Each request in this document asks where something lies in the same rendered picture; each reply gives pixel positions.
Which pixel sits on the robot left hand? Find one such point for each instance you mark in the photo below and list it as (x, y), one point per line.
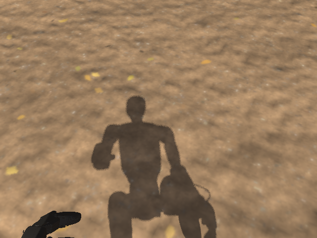
(50, 222)

